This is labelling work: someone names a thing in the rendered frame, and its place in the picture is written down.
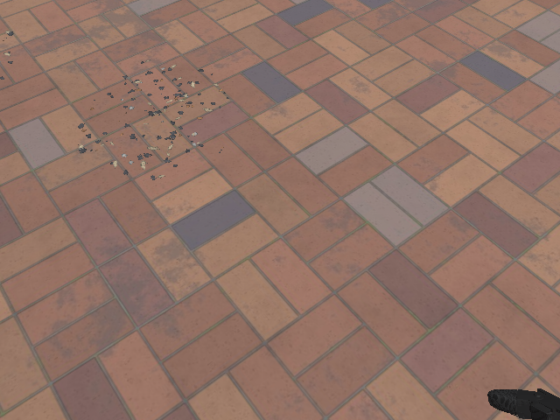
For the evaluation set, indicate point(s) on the robot right hand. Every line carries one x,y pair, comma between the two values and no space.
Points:
540,405

